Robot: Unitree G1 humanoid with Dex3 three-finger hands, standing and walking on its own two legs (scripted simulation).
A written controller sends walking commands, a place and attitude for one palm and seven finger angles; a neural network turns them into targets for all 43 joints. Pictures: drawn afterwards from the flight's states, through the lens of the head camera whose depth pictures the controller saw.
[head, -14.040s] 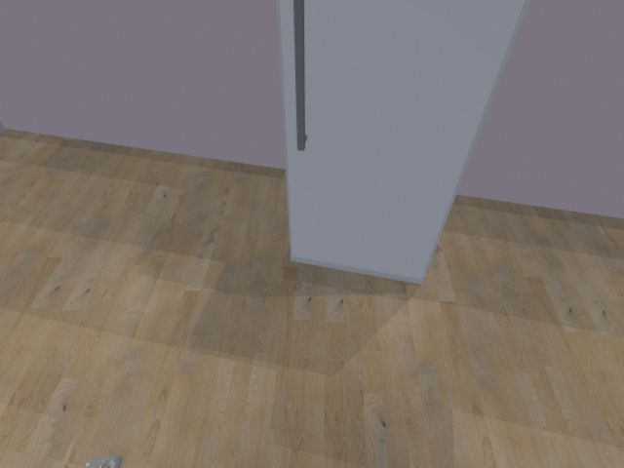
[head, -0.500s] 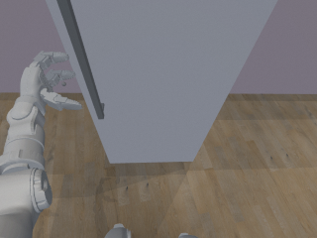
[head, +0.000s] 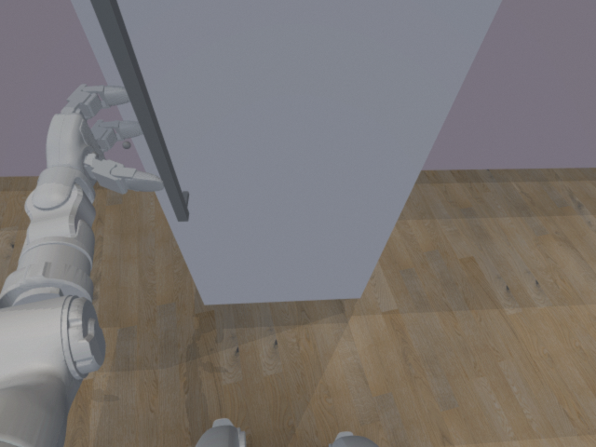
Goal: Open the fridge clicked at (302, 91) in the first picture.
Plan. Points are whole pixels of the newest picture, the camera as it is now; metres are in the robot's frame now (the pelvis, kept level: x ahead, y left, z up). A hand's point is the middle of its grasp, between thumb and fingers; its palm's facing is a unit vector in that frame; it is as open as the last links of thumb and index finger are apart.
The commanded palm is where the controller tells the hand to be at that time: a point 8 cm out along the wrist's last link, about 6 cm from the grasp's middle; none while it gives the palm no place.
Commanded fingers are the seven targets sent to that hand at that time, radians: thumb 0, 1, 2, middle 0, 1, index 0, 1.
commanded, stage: feel for the door with the fingertips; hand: left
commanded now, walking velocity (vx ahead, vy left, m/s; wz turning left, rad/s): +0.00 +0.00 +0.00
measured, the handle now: (147, 102) +0.54 +0.18 +0.15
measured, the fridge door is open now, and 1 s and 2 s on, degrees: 0 0 0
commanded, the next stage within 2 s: slide the fingers in behind the handle in 0.10 s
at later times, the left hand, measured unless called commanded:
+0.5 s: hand (132, 141) +0.49 +0.20 +0.12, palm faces +0.05 -1.00 -0.01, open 13.8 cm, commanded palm +0.47 +0.24 +0.12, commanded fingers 0.00 -0.50 0.30 -0.30 -1.20 -0.30 -1.20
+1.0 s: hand (151, 150) +0.48 +0.18 +0.12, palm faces +0.05 -1.00 -0.01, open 14.0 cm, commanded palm +0.46 +0.22 +0.12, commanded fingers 0.00 -0.50 0.30 -0.30 -1.20 -0.30 -1.20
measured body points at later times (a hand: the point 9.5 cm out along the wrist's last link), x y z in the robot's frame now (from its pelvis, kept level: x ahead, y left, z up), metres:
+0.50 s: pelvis +0.00 +0.00 +0.00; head +0.08 +0.01 +0.44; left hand +0.48 +0.26 +0.13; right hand +0.02 -0.27 -0.11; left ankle +0.06 +0.13 -0.69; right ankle -0.01 -0.12 -0.69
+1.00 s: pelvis +0.01 +0.00 +0.00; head +0.06 +0.01 +0.45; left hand +0.47 +0.23 +0.12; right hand +0.07 -0.27 -0.11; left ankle +0.06 +0.13 -0.69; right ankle -0.01 -0.12 -0.69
